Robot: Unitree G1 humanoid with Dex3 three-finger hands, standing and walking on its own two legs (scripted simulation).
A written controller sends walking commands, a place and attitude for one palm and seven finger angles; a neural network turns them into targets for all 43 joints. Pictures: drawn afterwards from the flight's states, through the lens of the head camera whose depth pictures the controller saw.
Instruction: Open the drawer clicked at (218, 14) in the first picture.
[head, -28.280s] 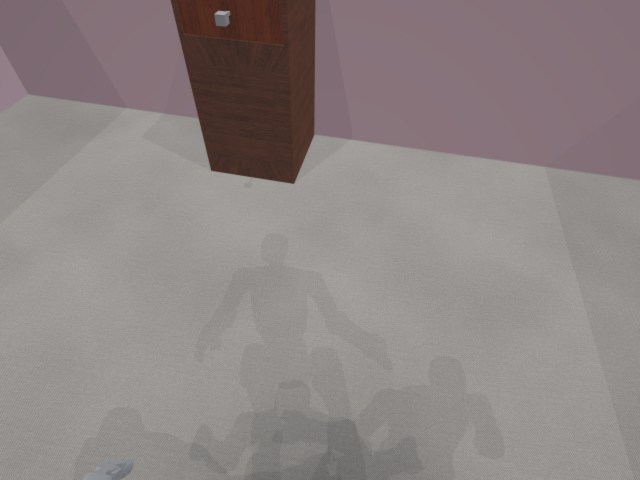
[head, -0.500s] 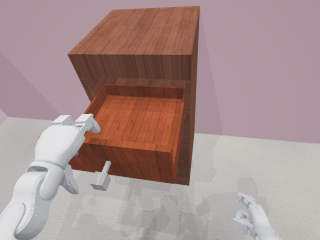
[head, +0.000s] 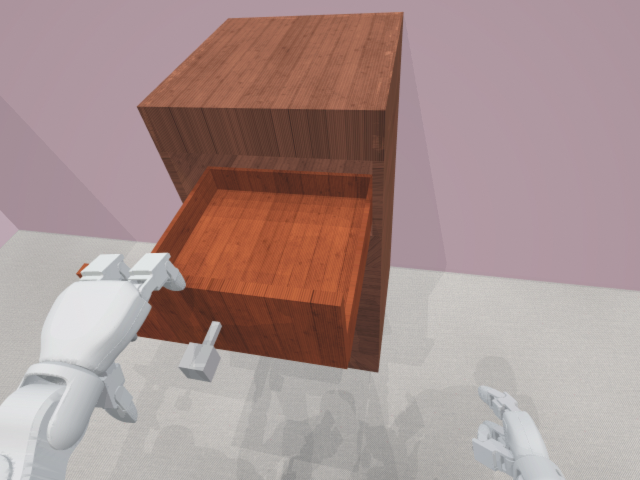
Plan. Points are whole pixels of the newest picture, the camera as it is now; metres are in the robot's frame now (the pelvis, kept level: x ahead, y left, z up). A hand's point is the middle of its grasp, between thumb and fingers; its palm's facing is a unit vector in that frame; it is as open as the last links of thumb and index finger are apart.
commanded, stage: draw the hand back to the body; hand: left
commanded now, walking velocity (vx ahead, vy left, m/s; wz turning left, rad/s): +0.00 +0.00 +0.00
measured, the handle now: (206, 349) +0.28 +0.23 -0.02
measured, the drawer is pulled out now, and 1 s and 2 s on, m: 0.30 0.30 0.30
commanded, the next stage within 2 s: step back with the hand held close in 1.10 s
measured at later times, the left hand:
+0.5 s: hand (127, 312) +0.22 +0.22 +0.17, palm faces +0.40 -0.84 -0.37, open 12.2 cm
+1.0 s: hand (108, 339) +0.20 +0.24 +0.16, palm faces +0.42 -0.81 -0.40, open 7.9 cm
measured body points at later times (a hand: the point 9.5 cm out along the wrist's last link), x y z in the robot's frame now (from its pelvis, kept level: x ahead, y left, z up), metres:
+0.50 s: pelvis +0.02 -0.01 +0.00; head +0.01 -0.02 +0.45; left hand +0.19 +0.27 +0.19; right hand +0.20 -0.22 -0.08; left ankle -0.01 +0.12 -0.74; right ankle +0.01 -0.12 -0.74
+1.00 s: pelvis +0.01 -0.01 +0.00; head +0.00 -0.03 +0.45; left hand +0.17 +0.28 +0.18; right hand +0.22 -0.21 -0.08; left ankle -0.01 +0.12 -0.74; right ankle +0.01 -0.12 -0.74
